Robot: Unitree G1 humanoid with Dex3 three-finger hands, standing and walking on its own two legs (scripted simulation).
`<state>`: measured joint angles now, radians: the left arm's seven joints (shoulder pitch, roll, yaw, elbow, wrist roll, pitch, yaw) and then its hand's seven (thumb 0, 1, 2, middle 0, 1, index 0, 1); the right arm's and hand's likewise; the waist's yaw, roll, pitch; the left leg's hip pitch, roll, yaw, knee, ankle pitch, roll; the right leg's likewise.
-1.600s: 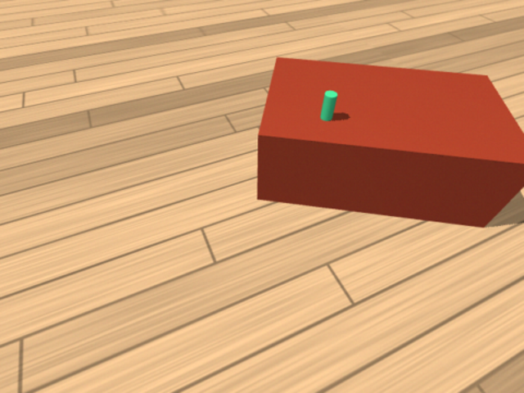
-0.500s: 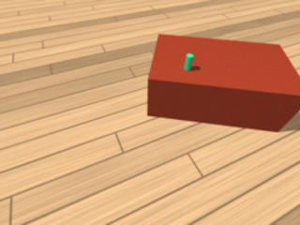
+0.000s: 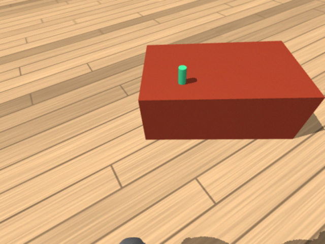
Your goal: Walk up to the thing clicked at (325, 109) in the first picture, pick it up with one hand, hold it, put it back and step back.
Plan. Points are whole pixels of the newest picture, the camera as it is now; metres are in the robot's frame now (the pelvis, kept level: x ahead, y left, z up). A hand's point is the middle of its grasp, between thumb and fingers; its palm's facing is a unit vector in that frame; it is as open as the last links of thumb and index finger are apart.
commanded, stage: walk up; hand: right
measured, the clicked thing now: (182, 75) +1.11 -0.11 -0.30
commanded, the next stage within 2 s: none
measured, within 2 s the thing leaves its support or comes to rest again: neither
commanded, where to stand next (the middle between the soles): +0.64 +0.13 m, yaw -3 degrees
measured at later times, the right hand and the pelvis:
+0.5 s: hand (231, 186) +0.30 -0.20 -0.13, palm faces +0.03 +0.94 -0.35, open 7.4 cm; pelvis +0.21 +0.06 +0.00, yaw -2 degrees
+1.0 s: hand (223, 153) +0.44 -0.21 -0.16, palm faces -0.01 +0.96 -0.28, open 7.4 cm; pelvis +0.38 +0.06 -0.01, yaw -3 degrees
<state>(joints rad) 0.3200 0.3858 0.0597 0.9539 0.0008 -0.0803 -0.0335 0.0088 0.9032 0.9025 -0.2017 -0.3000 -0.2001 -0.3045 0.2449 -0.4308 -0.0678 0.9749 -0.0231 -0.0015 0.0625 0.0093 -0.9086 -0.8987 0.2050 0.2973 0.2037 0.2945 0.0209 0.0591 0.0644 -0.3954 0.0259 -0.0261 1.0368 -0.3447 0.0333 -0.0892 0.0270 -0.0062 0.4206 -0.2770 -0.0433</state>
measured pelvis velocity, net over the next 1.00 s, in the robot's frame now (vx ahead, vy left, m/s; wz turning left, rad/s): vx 0.38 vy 0.06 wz -0.05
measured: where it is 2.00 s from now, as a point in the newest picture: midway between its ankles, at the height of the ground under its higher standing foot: (146, 182)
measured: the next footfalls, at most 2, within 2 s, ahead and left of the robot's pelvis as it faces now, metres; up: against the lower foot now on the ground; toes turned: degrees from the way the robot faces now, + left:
left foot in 0.26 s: +0.29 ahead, +0.15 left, +0.00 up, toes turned +3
right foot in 0.72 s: +0.45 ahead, -0.08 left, +0.00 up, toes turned -7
